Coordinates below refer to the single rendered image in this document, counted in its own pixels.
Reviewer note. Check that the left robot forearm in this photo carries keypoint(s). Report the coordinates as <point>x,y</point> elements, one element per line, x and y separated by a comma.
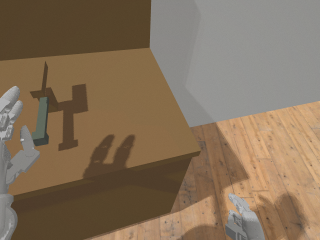
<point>8,217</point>

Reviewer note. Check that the counter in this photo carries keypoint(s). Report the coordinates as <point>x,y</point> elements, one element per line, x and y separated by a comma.
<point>119,145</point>

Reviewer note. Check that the robot left hand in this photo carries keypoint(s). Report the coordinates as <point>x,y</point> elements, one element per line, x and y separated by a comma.
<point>10,109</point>

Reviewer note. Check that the robot right hand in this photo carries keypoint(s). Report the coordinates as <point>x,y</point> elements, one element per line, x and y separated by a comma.
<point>245,226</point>

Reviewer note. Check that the tap lever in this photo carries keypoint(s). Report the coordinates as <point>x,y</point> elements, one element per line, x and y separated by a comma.
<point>40,136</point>

